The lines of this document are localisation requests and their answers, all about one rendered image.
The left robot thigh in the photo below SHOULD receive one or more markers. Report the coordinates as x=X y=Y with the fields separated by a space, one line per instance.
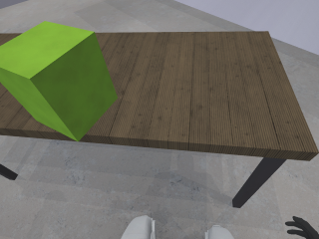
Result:
x=142 y=227

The right robot hand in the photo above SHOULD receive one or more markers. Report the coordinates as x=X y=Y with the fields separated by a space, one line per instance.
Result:
x=308 y=231

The right robot thigh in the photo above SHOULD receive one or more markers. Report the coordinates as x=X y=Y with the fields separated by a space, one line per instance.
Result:
x=218 y=233

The table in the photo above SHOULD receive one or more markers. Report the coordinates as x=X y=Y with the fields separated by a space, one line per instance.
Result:
x=218 y=92

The carton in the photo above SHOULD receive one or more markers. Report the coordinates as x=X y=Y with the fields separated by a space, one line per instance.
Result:
x=59 y=75

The robot thigh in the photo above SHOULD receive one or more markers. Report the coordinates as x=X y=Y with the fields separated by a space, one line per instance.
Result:
x=218 y=233
x=142 y=227

